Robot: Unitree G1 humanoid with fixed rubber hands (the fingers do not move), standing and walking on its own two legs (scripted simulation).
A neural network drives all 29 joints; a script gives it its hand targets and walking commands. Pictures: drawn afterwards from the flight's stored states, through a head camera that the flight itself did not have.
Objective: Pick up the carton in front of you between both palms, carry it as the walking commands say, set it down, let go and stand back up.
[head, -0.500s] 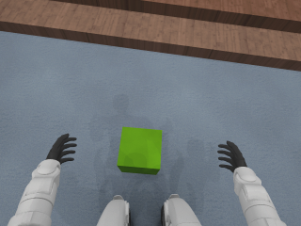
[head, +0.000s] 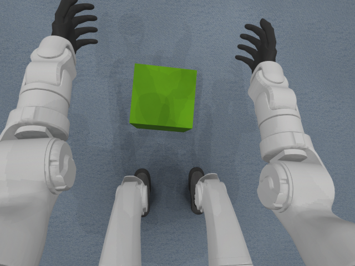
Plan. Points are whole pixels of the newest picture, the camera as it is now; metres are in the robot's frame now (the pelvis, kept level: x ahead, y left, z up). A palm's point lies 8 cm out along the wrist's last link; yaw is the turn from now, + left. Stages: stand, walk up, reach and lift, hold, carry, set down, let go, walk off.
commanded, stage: reach and lift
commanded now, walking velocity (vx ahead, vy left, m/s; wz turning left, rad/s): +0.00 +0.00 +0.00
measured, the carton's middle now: (162, 103) +0.51 +0.01 -0.51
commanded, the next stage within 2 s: none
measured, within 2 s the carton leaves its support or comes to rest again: leaves its support in 1.68 s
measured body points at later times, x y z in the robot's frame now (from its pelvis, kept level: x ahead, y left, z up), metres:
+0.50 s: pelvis +0.00 -0.02 -0.16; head +0.35 +0.00 +0.12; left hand +0.53 +0.20 -0.33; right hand +0.51 -0.20 -0.33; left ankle +0.10 +0.10 -0.60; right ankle +0.10 -0.15 -0.60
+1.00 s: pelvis -0.02 -0.02 -0.27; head +0.36 +0.01 -0.02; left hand +0.54 +0.19 -0.46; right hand +0.52 -0.19 -0.45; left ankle +0.10 +0.10 -0.60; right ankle +0.10 -0.15 -0.60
